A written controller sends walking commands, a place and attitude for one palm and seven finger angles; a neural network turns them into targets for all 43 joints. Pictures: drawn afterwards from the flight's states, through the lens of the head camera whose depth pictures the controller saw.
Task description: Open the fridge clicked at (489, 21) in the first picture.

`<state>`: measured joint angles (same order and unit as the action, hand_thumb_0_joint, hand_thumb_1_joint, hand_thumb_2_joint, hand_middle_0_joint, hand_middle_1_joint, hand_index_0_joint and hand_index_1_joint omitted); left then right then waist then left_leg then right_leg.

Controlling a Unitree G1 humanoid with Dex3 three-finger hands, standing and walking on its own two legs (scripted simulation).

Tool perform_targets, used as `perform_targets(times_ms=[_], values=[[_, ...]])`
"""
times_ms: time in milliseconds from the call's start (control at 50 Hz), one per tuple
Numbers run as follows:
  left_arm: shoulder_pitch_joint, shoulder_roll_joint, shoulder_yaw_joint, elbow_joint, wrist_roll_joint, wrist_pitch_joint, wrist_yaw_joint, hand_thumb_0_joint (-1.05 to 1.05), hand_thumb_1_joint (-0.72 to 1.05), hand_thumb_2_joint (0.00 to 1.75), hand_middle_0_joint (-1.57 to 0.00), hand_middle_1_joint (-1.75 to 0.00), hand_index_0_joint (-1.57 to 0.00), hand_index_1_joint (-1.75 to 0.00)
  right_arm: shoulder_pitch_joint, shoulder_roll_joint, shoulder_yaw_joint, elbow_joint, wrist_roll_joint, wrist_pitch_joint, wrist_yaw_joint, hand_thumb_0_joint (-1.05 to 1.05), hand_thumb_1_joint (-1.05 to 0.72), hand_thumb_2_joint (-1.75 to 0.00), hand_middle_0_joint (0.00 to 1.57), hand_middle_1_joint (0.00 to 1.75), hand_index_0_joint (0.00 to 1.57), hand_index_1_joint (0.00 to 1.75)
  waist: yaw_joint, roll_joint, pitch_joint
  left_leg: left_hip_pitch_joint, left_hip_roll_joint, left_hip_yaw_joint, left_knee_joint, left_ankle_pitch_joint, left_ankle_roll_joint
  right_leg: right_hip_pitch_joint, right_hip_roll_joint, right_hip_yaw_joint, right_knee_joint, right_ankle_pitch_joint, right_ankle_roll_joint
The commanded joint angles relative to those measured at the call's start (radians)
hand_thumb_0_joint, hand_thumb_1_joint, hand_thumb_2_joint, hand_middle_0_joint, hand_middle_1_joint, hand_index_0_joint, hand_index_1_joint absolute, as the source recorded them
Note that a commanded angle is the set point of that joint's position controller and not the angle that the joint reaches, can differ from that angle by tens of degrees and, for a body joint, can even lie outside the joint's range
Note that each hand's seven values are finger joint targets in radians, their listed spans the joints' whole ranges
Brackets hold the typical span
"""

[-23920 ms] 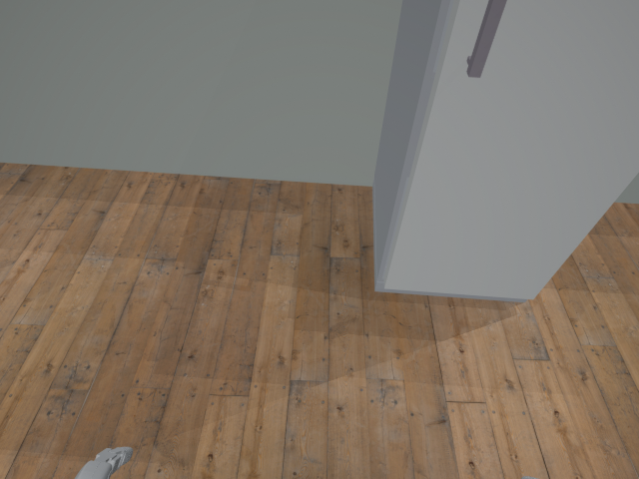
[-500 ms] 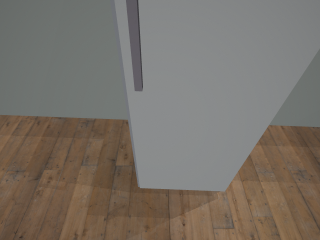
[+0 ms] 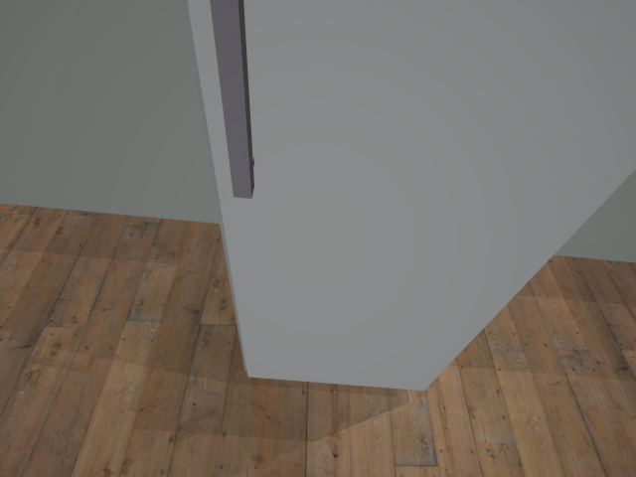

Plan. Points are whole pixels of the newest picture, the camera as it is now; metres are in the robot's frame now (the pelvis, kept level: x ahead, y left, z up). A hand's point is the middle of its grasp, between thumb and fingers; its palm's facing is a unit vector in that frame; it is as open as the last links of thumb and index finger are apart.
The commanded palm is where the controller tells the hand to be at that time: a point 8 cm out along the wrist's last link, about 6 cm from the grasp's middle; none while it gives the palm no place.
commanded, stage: come to a stop and stand still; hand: left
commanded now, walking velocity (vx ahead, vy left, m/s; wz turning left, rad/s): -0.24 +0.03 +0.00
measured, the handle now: (237, 64) +0.42 +0.13 +0.29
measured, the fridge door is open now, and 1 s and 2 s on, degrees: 0 0 0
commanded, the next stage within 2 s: look again from close up in 1.96 s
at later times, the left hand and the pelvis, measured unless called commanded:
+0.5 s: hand out of the picture +0.04 +0.14 -0.16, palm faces +0.04 -0.97 -0.25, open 7.4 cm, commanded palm none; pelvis -0.02 -0.05 +0.01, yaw +1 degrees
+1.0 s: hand out of the picture -0.05 +0.17 -0.17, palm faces +0.06 -0.98 -0.20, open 7.4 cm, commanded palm none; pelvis -0.05 +0.00 +0.01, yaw +1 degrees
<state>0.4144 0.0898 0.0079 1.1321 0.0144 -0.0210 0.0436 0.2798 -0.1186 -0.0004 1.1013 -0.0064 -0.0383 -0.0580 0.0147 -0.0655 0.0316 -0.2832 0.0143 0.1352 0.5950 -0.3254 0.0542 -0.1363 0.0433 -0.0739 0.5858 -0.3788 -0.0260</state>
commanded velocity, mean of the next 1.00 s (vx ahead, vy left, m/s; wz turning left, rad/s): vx -0.02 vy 0.04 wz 0.00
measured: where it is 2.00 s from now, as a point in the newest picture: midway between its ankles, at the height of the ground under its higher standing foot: outside the picture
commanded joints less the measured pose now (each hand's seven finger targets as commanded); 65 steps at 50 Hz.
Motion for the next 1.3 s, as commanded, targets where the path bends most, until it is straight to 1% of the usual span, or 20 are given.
perform_targets(times_ms=[0, 80, 200, 220, 260, 280, 340, 500, 620, 640, 680, 720, 860, 940, 960, 1000, 1140, 1160, 1200, 1280], values=[[0.013, 0.101, 0.021, -0.059, -0.006, 0.011, 0.02, 0.0, 0.9, 0.9, -0.2, -0.3, -0.2, -0.3, 0.103, -0.124, -0.02, -0.018, 0.003, -0.001, -0.014, 0.0, -0.9, -0.9, 0.2, 0.3, 0.2, 0.3, -0.03, 0.23, 0.023, 0.269, 0.304, -0.265, -0.168, 1.258, 0.143, -0.211, -0.106, 0.058, 0.034, -0.098, 0.043], [-0.015, 0.104, 0.039, -0.089, 0.004, 0.03, 0.016, 0.0, 0.9, 0.9, -0.2, -0.3, -0.2, -0.3, 0.091, -0.158, -0.045, -0.036, -0.009, 0.019, -0.014, 0.0, -0.9, -0.9, 0.2, 0.3, 0.2, 0.3, -0.024, 0.174, -0.032, 0.324, 0.301, -0.242, -0.144, 1.244, 0.137, -0.235, -0.101, 0.029, 0.071, -0.076, 0.033], [-0.028, 0.117, 0.057, -0.128, 0.015, 0.043, 0.001, 0.0, 0.9, 0.9, -0.2, -0.3, -0.2, -0.3, -0.053, -0.198, -0.08, -0.108, -0.023, 0.043, 0.007, 0.0, -0.9, -0.9, 0.2, 0.3, 0.2, 0.3, 0.029, 0.12, -0.083, 0.094, 0.266, -0.162, -0.119, 0.717, 0.074, -0.074, -0.108, 0.016, 0.011, 0.16, 0.023], [-0.028, 0.137, 0.058, -0.131, 0.019, 0.037, -0.001, 0.0, 0.9, 0.9, -0.2, -0.3, -0.2, -0.3, -0.07, -0.182, -0.079, -0.116, -0.021, 0.047, 0.015, 0.0, -0.9, -0.9, 0.2, 0.3, 0.2, 0.3, 0.037, 0.076, -0.074, 0.031, 0.215, -0.122, -0.083, 0.522, 0.033, -0.033, -0.135, 0.04, -0.049, 0.302, 0.016], [-0.062, 0.233, 0.062, -0.153, 0.026, 0.019, 0.0, 0.0, 0.9, 0.9, -0.2, -0.3, -0.2, -0.3, -0.04, -0.089, -0.063, -0.127, -0.011, 0.055, 0.032, 0.0, -0.9, -0.9, 0.2, 0.3, 0.2, 0.3, 0.017, -0.19, -0.071, -0.07, -0.003, -0.007, 0.129, -0.059, -0.065, -0.025, -0.374, 0.293, -0.181, 0.636, -0.111], [-0.07, 0.261, 0.057, -0.159, 0.018, 0.018, -0.003, 0.0, 0.9, 0.9, -0.2, -0.3, -0.2, -0.3, -0.056, -0.08, -0.062, -0.123, -0.008, 0.067, 0.034, 0.0, -0.9, -0.9, 0.2, 0.3, 0.2, 0.3, 0.034, -0.162, -0.061, -0.073, -0.012, -0.07, 0.274, -0.252, -0.066, -0.083, -0.431, 0.305, -0.229, 0.599, -0.175], [-0.159, 0.248, 0.057, -0.191, 0.018, 0.014, -0.001, 0.0, 0.9, 0.9, -0.2, -0.3, -0.2, -0.3, -0.064, -0.103, -0.06, -0.104, -0.013, 0.075, 0.049, 0.0, -0.9, -0.9, 0.2, 0.3, 0.2, 0.3, 0.011, -0.135, -0.004, -0.136, 0.013, -0.133, 0.429, -0.149, -0.071, -0.137, -0.354, 0.282, -0.271, 0.367, -0.165], [-0.082, 0.294, 0.082, -0.184, 0.021, 0.008, 0.006, 0.0, 0.9, 0.9, -0.2, -0.3, -0.2, -0.3, -0.105, -0.098, -0.042, -0.142, -0.007, 0.059, 0.053, 0.0, -0.9, -0.9, 0.2, 0.3, 0.2, 0.3, 0.055, -0.064, -0.075, -0.154, 0.005, -0.101, 0.234, -0.151, -0.102, 0.033, -0.38, 0.266, -0.206, 0.599, -0.187], [-0.158, 0.268, 0.081, -0.185, 0.011, 0.022, 0.0, 0.0, 0.9, 0.9, -0.2, -0.3, -0.2, -0.3, 0.052, -0.081, -0.036, -0.101, -0.004, 0.04, 0.049, 0.0, -0.9, -0.9, 0.2, 0.3, 0.2, 0.3, -0.025, -0.061, -0.101, 0.158, -0.017, -0.045, -0.14, 0.074, -0.083, -0.158, -0.285, 0.179, -0.182, 0.241, -0.093], [-0.16, 0.238, 0.071, -0.189, 0.007, 0.028, -0.002, 0.0, 0.9, 0.9, -0.2, -0.3, -0.2, -0.3, 0.072, -0.101, -0.038, -0.089, -0.004, 0.034, 0.045, 0.0, -0.9, -0.9, 0.2, 0.3, 0.2, 0.3, -0.029, 0.002, -0.091, 0.239, 0.021, -0.063, -0.206, 0.099, -0.074, -0.228, -0.237, 0.143, -0.145, 0.13, -0.053], [-0.157, 0.139, 0.051, -0.203, 0.003, 0.034, -0.008, 0.0, 0.9, 0.9, -0.2, -0.3, -0.2, -0.3, 0.043, -0.186, -0.05, -0.113, -0.02, 0.035, 0.037, 0.0, -0.9, -0.9, 0.2, 0.3, 0.2, 0.3, -0.015, 0.311, -0.011, 0.121, 0.258, -0.324, -0.34, 0.145, 0.027, -0.287, -0.105, 0.002, 0.011, -0.071, 0.029], [-0.179, 0.153, 0.046, -0.171, 0.012, 0.042, -0.008, 0.0, 0.9, 0.9, -0.2, -0.3, -0.2, -0.3, -0.019, -0.161, -0.035, -0.118, -0.025, 0.031, 0.026, 0.0, -0.9, -0.9, 0.2, 0.3, 0.2, 0.3, -0.011, 0.354, 0.047, 0.006, 0.256, -0.326, -0.397, 0.228, 0.073, -0.221, -0.113, 0.038, 0.145, -0.109, 0.039], [-0.119, 0.111, 0.03, -0.104, 0.011, 0.032, -0.017, 0.0, 0.9, 0.9, -0.2, -0.3, -0.2, -0.3, 0.005, -0.15, -0.031, -0.092, -0.019, 0.02, 0.016, 0.0, -0.9, -0.9, 0.2, 0.3, 0.2, 0.3, 0.006, 0.139, 0.037, 0.093, 0.197, -0.237, -0.317, 0.369, 0.081, -0.152, -0.114, 0.033, 0.002, 0.017, 0.044], [-0.063, 0.157, 0.023, -0.063, 0.006, 0.002, -0.007, 0.0, 0.9, 0.9, -0.2, -0.3, -0.2, -0.3, 0.027, -0.119, -0.022, -0.069, -0.002, 0.007, 0.022, 0.0, -0.9, -0.9, 0.2, 0.3, 0.2, 0.3, -0.001, 0.006, -0.034, 0.086, 0.095, -0.16, -0.214, 0.296, -0.015, 0.003, -0.198, 0.138, -0.209, 0.342, 0.009], [-0.07, 0.164, 0.021, -0.062, 0.003, 0.001, -0.005, 0.0, 0.9, 0.9, -0.2, -0.3, -0.2, -0.3, 0.035, -0.106, -0.02, -0.057, -0.003, 0.005, 0.024, 0.0, -0.9, -0.9, 0.2, 0.3, 0.2, 0.3, -0.004, 0.05, -0.03, 0.088, 0.088, -0.156, -0.232, 0.299, -0.021, 0.014, -0.218, 0.126, -0.193, 0.413, -0.001], [-0.078, 0.154, 0.018, -0.049, 0.001, -0.003, -0.003, 0.0, 0.9, 0.9, -0.2, -0.3, -0.2, -0.3, 0.047, -0.112, -0.017, -0.031, -0.007, 0.01, 0.025, 0.0, -0.9, -0.9, 0.2, 0.3, 0.2, 0.3, -0.011, -0.053, -0.05, 0.132, 0.09, -0.146, -0.223, 0.296, -0.03, -0.007, -0.192, 0.118, -0.174, 0.396, -0.001], [-0.085, 0.133, 0.01, -0.034, -0.002, 0.005, -0.002, 0.0, 0.9, 0.9, -0.2, -0.3, -0.2, -0.3, 0.064, -0.09, -0.004, 0.021, -0.007, 0.009, 0.025, 0.0, -0.9, -0.9, 0.2, 0.3, 0.2, 0.3, -0.007, 0.058, 0.043, 0.098, 0.097, -0.155, -0.287, 0.198, -0.03, -0.052, -0.169, 0.105, -0.227, 0.22, 0.01], [-0.079, 0.295, -0.004, -0.111, 0.011, -0.022, -0.002, 0.0, 0.9, 0.9, -0.2, -0.3, -0.2, -0.3, 0.017, -0.222, -0.015, -0.107, -0.014, 0.004, 0.037, 0.0, -0.9, -0.9, 0.2, 0.3, 0.2, 0.3, -0.025, 0.057, 0.102, 0.081, 0.056, -0.185, -0.244, 0.336, -0.053, -0.064, -0.139, 0.096, -0.196, 0.346, 0.002], [-0.063, 0.227, 0.034, -0.11, 0.006, -0.024, 0.005, 0.0, 0.9, 0.9, -0.2, -0.3, -0.2, -0.3, 0.052, -0.202, -0.051, -0.102, -0.019, -0.026, 0.016, 0.0, -0.9, -0.9, 0.2, 0.3, 0.2, 0.3, -0.019, 0.206, -0.179, 0.17, 0.093, -0.189, -0.138, 0.586, -0.031, 0.011, -0.152, 0.087, -0.06, 0.401, -0.028], [-0.068, 0.22, 0.025, -0.139, 0.006, -0.013, 0.002, 0.0, 0.9, 0.9, -0.2, -0.3, -0.2, -0.3, 0.047, -0.188, -0.05, -0.136, -0.01, -0.002, 0.015, 0.0, -0.9, -0.9, 0.2, 0.3, 0.2, 0.3, -0.026, 0.042, -0.065, 0.075, 0.08, -0.17, -0.122, 0.314, -0.011, -0.041, -0.166, 0.116, -0.116, 0.379, -0.034]])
